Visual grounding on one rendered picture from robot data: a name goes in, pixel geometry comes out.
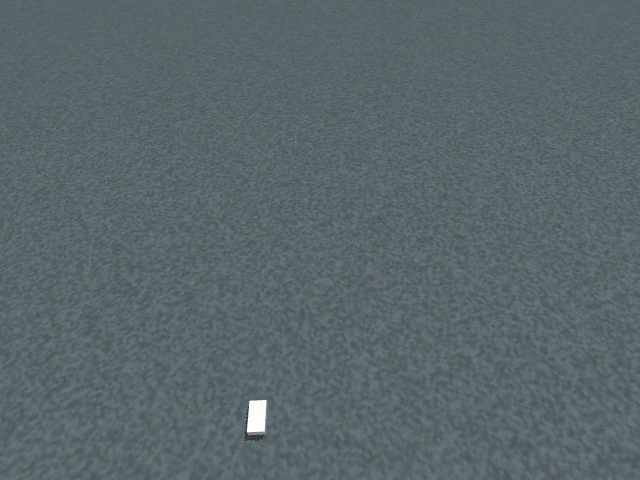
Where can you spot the small box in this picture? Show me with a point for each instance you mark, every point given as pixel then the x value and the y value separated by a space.
pixel 257 417

